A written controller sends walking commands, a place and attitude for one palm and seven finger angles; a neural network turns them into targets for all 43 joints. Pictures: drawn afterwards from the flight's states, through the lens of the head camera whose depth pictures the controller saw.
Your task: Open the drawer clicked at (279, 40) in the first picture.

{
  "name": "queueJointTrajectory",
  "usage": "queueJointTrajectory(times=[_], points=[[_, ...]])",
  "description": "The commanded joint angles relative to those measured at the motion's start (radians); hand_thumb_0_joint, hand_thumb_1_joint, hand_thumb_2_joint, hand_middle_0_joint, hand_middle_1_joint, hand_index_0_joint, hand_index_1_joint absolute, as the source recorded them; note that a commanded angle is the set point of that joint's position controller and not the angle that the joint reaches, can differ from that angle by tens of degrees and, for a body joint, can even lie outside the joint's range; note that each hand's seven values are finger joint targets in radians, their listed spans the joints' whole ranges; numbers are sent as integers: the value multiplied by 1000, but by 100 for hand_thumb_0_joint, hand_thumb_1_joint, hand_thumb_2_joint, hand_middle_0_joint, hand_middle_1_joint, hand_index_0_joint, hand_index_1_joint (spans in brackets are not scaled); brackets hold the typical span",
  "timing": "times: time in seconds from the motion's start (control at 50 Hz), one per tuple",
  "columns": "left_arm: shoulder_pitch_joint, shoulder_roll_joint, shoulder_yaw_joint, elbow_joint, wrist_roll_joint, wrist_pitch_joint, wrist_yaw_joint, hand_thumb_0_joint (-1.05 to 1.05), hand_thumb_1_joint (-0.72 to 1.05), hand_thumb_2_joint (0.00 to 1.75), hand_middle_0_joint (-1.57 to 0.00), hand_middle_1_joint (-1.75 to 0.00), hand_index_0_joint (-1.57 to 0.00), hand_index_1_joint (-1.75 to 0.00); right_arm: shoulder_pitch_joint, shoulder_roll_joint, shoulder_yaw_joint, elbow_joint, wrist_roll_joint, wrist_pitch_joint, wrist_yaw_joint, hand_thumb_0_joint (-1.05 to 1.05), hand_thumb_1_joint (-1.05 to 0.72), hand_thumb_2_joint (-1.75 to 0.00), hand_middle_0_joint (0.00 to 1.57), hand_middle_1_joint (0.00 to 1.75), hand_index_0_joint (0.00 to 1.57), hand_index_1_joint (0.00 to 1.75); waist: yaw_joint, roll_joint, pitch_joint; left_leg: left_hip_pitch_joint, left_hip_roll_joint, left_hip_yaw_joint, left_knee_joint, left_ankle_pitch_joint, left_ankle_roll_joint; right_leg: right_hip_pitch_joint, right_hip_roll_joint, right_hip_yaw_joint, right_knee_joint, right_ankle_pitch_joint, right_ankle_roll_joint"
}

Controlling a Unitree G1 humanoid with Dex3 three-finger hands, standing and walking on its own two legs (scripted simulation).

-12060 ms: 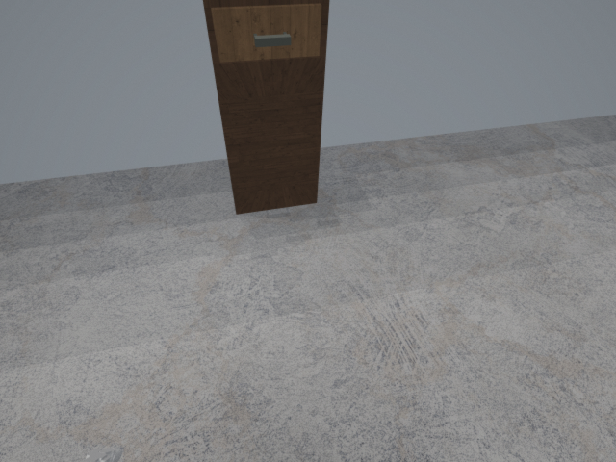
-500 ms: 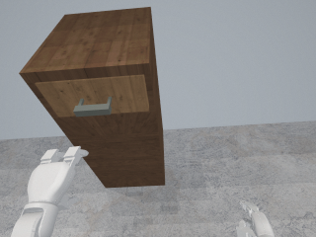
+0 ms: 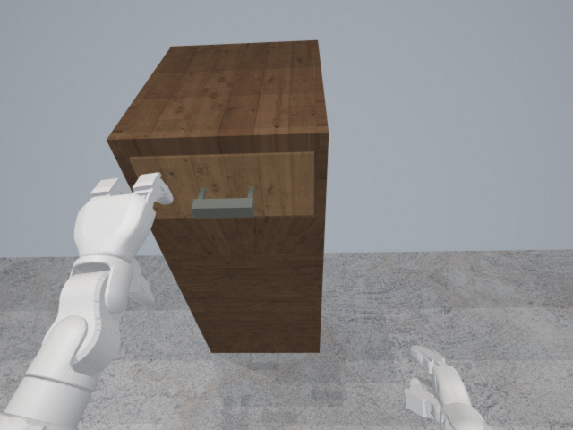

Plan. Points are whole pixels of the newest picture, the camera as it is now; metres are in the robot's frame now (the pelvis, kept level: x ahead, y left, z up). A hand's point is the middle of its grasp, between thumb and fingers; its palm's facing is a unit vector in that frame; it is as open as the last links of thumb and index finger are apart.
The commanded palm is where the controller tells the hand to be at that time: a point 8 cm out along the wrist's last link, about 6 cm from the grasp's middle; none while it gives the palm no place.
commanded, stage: raise the hand with hooked fingers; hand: left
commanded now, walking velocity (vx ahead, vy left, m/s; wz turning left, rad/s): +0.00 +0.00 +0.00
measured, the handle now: (225, 200) +0.51 +0.19 +0.03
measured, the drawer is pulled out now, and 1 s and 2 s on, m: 0.00 0.00 0.00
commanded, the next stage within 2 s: move the hooked fingers above the handle in 0.50 s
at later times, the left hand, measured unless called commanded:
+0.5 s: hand (117, 249) +0.28 +0.26 +0.14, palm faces +0.19 -0.07 -0.98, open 13.8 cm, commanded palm +0.25 +0.25 +0.19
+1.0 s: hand (145, 244) +0.32 +0.24 +0.11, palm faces +0.01 -0.04 -1.00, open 13.9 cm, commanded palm +0.30 +0.23 +0.18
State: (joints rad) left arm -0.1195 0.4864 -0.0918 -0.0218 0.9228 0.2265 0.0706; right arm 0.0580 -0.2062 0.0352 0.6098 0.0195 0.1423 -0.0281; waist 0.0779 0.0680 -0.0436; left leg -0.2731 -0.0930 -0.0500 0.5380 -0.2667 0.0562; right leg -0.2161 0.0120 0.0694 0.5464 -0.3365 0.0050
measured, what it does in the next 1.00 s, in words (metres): stands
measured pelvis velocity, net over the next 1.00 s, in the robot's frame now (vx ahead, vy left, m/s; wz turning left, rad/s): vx -0.01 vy -0.04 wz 0.03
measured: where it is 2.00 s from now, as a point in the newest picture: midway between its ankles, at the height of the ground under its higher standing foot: outside the picture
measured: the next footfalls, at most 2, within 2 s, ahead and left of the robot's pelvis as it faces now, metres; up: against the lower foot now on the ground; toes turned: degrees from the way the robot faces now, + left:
none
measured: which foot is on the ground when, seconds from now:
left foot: down 0.00-1.00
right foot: down 0.00-1.00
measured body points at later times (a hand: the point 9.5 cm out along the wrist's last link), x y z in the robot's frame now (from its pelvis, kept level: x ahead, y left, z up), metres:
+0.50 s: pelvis -0.03 +0.01 +0.01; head -0.02 -0.02 +0.45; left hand +0.27 +0.26 +0.19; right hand +0.16 -0.21 -0.11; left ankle +0.01 +0.08 -0.73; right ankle -0.03 -0.13 -0.73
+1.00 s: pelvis -0.01 -0.04 +0.00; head +0.00 -0.07 +0.45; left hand +0.31 +0.24 +0.17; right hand +0.18 -0.27 -0.11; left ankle +0.01 +0.08 -0.73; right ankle -0.03 -0.13 -0.73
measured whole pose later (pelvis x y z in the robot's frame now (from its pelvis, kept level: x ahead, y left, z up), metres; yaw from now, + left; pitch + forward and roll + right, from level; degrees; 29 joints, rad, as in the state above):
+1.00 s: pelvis -0.01 -0.04 +0.00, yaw +2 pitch +1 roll +0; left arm -0.28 0.55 -0.04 0.26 0.90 0.08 -0.02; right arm 0.14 -0.28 0.01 0.66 0.03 0.12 -0.06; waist 0.06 0.07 -0.02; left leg -0.29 -0.05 -0.10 0.48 -0.21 0.00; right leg -0.23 0.05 0.02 0.50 -0.29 -0.05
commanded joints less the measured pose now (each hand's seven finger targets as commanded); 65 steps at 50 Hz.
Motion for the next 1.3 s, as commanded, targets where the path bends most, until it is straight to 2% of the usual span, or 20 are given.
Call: queueJointTrajectory(times=[0.0, 0.06, 0.14, 0.18, 0.22, 0.34, 0.44, 0.54, 0.64, 0.66, 0.72, 0.8, 0.84, 0.92, 1.0, 1.12, 1.18, 1.2, 1.24, 1.28], points=[[-389, 193, 97, -153, 7, 41, -36, 0, -50, 30, -30, -120, -30, -120, -118, -135, -40, -148, 7, -24, -8, 0, -90, -90, 20, 30, 20, 30, -17, 15, -190, 173, 84, -29, -113, 343, -51, -4, 16, -89, -75, 209, -50], [-457, 202, 76, -181, 13, 25, -87, 0, -50, 30, -30, -120, -30, -120, -106, -141, -39, -152, 5, -29, -2, 0, -90, -90, 20, 30, 20, 30, -23, 40, -220, 208, 93, -55, -130, 332, -58, -11, 19, -91, -83, 177, -54], [-315, 173, 75, -129, -2, -8, -140, 0, -50, 30, -30, -120, -30, -120, -78, -143, -38, -160, 2, -31, 11, 0, -90, -90, 20, 30, 20, 30, -7, -28, -194, 186, 96, -52, -140, 327, -49, 5, 18, -95, -100, 173, -52], [-311, 212, 115, -168, -7, -41, -143, 0, -50, 30, -30, -120, -30, -120, -76, -148, -39, -162, -3, -32, 15, 0, -90, -90, 20, 30, 20, 30, 0, -28, -186, 181, 97, -56, -153, 311, -50, 9, 20, -96, -106, 170, -51], [-323, 254, 165, -209, -6, -77, -124, 0, -50, 30, -30, -120, -30, -120, -80, -149, -42, -167, -6, -41, 16, 0, -90, -90, 20, 30, 20, 30, 11, -20, -196, 171, 97, -59, -161, 274, -50, 21, 24, -93, -104, 155, -52], [-397, 279, 219, -298, -14, -163, -8, 0, -50, 30, -30, -120, -30, -120, -61, -139, -56, -143, -10, -85, 17, 0, -90, -90, 20, 30, 20, 30, 27, 76, -253, 202, 87, -93, -167, 239, -69, 9, 27, -92, -95, 151, -56], [-354, 200, 149, -160, -20, -98, 15, 0, -50, 30, -30, -120, -30, -120, -70, -147, -59, -115, 6, -80, 18, 0, -90, -90, 20, 30, 20, 30, 9, 19, -159, 138, 73, -52, -188, 120, -60, -10, 27, -90, -120, 107, -53], [-345, 162, 70, -131, -14, -36, -45, 0, -50, 30, -30, -120, -30, -120, -95, -153, -52, -132, 14, -67, 5, 0, -90, -90, 20, 30, 20, 30, -5, -50, -162, 122, 65, -22, -192, 78, -38, 19, 17, -84, -138, 79, -46], [-419, 260, 140, -133, 5, -87, -68, 0, -50, 30, -30, -120, -30, -120, -96, -150, -39, -127, 3, -75, -17, 0, -90, -90, 20, 30, 20, 30, -8, -52, -165, 117, 53, -2, -171, 93, -21, 31, 14, -74, -156, 66, -42], [-422, 270, 157, -95, 1, -102, -65, 0, -50, 30, -30, -120, -30, -120, -90, -147, -39, -121, 2, -74, -24, 0, -90, -90, 20, 30, 20, 30, -7, -70, -134, 108, 51, 3, -167, 93, -18, 24, 15, -73, -163, 63, -41], [-442, 349, 246, -66, -4, -145, -40, 0, -50, 30, -30, -120, -30, -120, -83, -148, -40, -112, 1, -76, -34, 0, -90, -90, 20, 30, 20, 30, 8, -22, -156, 100, 40, 14, -151, 133, -20, 51, 15, -60, -168, 91, -42], [-457, 289, 206, 3, -22, -160, -17, 0, -50, 30, -30, -120, -30, -120, -74, -142, -46, -106, 7, -78, -38, 0, -90, -90, 20, 30, 20, 30, -7, -7, -151, 92, 30, 31, -124, 166, -20, 37, 9, -54, -164, 156, -39], [-460, 274, 182, 73, -18, -149, -23, 0, -50, 30, -30, -120, -30, -120, -62, -151, -48, -100, 10, -74, -38, 0, -90, -90, 20, 30, 20, 30, -22, -45, -127, 62, 28, 38, -115, 152, -20, 24, 6, -49, -169, 153, -33], [-475, 285, 160, 126, -21, -141, -57, 0, -50, 30, -30, -120, -30, -120, -43, -166, -55, -108, 9, -66, -46, 0, -90, -90, 20, 30, 20, 30, -34, -99, -173, 36, 18, 50, -88, 165, -10, 53, -6, -33, -154, 224, -21], [-541, 285, 145, 58, -30, -197, -77, 0, -50, 30, -30, -120, -30, -120, -29, -163, -64, -115, 3, -68, -54, 0, -90, -90, 20, 30, 20, 30, -41, -73, -255, 56, 9, 48, -47, 220, 2, 69, -13, -22, -112, 360, -16], [-548, 363, 256, 70, -33, -269, -21, 0, -50, 30, -30, -120, -30, -120, 17, -166, -81, -97, -1, -64, -52, 0, -90, -90, 20, 30, 20, 30, -20, -45, -303, 26, 7, 40, -9, 291, -2, 74, -8, -23, -59, 469, -22], [-523, 352, 278, 107, -25, -249, 28, 0, -50, 30, -30, -120, -30, -120, 28, -161, -89, -92, 5, -57, -41, 0, -90, -90, 20, 30, 20, 30, -14, -47, -309, 10, 13, 46, 3, 335, -7, 62, -3, -37, -32, 511, -26], [-525, 325, 256, 96, -23, -235, 39, 0, -50, 30, -30, -120, -30, -120, 28, -160, -90, -98, 5, -55, -34, 0, -90, -90, 20, 30, 20, 30, -11, -31, -328, 17, 14, 46, 5, 358, -9, 63, -1, -41, -21, 521, -29], [-508, 304, 238, 147, -16, -191, 50, 0, -50, 30, -30, -120, -30, -120, 35, -166, -93, -98, 10, -48, -25, 0, -90, -90, 20, 30, 20, 30, -17, -71, -317, 9, 19, 51, 8, 361, -9, 52, 2, -48, -21, 509, -29], [-493, 275, 200, 158, -6, -145, 46, 0, -50, 30, -30, -120, -30, -120, 33, -170, -94, -104, 12, -37, -19, 0, -90, -90, 20, 30, 20, 30, -22, -70, -316, 14, 22, 54, 7, 369, -10, 41, 5, -52, -18, 507, -29]])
